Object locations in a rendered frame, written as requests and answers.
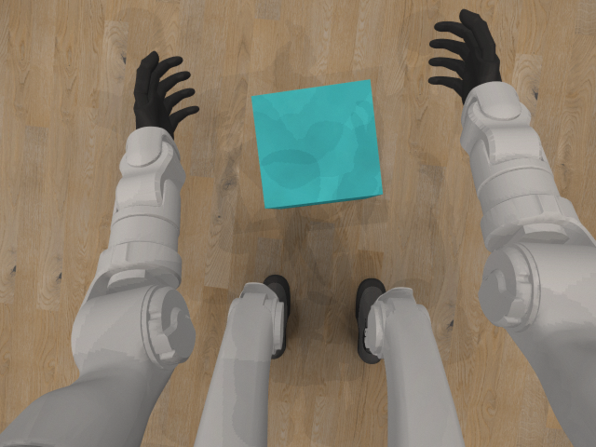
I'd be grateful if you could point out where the right robot foot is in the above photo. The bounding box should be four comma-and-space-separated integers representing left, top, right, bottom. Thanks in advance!
356, 278, 386, 364

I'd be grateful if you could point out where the carton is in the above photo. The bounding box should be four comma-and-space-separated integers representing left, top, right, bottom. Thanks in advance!
251, 79, 383, 210

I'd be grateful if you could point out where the robot left upper arm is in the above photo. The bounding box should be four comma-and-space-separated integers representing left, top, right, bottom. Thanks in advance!
0, 284, 196, 447

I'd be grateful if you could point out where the robot left thigh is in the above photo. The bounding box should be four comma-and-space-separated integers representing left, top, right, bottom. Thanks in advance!
194, 292, 284, 447

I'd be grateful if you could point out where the robot left forearm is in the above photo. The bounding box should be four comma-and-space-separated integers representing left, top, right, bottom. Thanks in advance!
71, 127, 186, 370

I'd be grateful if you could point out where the robot right forearm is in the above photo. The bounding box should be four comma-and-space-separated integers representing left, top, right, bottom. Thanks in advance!
460, 81, 596, 252

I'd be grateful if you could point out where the robot left hand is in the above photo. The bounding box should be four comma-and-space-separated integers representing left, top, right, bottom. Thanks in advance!
133, 51, 199, 140

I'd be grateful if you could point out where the robot right upper arm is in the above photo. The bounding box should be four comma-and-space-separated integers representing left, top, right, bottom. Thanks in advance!
478, 242, 596, 447

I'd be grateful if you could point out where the robot right hand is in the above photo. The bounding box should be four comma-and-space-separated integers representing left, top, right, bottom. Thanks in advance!
428, 9, 502, 105

